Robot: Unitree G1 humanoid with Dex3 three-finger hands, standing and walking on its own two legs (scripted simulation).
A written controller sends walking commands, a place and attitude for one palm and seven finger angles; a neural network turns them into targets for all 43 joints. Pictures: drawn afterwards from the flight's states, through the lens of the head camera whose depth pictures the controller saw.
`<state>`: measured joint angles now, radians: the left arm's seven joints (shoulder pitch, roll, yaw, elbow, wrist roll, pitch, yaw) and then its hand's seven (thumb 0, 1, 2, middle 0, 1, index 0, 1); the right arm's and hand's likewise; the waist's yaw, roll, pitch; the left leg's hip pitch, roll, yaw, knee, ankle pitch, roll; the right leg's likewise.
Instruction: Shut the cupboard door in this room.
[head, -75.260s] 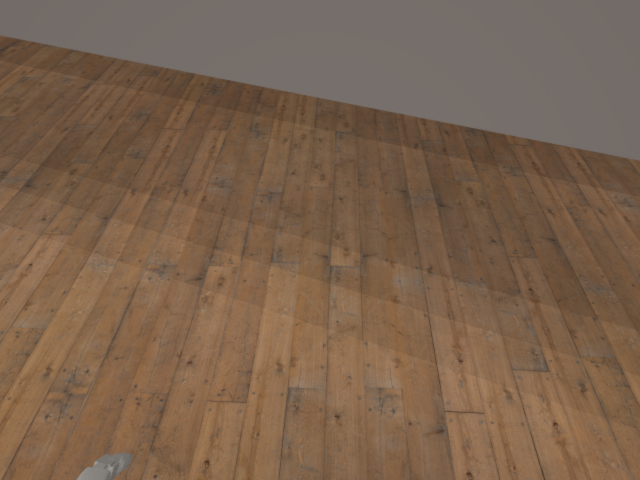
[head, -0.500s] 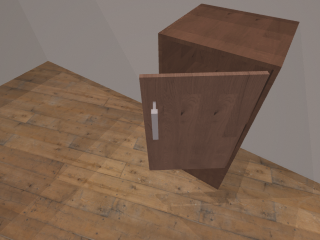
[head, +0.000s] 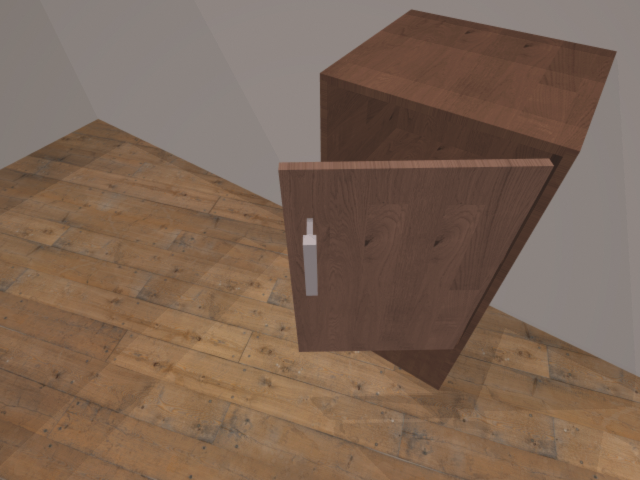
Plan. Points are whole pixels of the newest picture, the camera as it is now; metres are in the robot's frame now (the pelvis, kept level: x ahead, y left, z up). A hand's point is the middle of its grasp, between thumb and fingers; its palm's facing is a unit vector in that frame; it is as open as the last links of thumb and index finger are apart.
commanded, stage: look again from close up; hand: left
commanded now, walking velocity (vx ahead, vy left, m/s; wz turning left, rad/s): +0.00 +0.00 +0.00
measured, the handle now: (310, 258) +0.47 +0.05 -0.04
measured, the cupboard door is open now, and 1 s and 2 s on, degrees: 34 34 34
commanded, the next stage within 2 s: shuffle to correct the standing spot in 0.08 s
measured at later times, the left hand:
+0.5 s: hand out of the picture +0.02 +0.13 -0.18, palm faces +0.03 -0.98 -0.17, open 7.3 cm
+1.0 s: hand out of the picture +0.05 +0.04 -0.19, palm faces +0.09 -0.99 -0.14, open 7.3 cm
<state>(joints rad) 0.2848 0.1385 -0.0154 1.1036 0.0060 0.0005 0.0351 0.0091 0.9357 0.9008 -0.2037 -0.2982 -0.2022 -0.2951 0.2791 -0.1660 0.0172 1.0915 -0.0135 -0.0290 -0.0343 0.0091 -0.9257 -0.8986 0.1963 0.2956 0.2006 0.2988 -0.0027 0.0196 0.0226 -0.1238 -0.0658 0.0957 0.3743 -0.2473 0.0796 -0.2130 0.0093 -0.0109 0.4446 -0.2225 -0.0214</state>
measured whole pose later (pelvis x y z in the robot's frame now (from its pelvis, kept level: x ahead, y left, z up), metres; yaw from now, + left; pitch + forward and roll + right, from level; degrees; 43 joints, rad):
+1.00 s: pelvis +0.04 -0.13 -0.01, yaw +2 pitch +1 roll -1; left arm 0.30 0.16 0.05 0.98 0.03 0.06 0.01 0.00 0.91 0.90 -0.20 -0.30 -0.20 -0.30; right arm 0.16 -0.13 -0.03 1.02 -0.01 0.01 -0.07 0.00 -0.91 -0.90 0.19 0.30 0.20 0.30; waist 0.03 -0.05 0.05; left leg -0.29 0.02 0.10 0.65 -0.38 0.02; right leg -0.21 0.16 -0.12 0.44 -0.26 -0.16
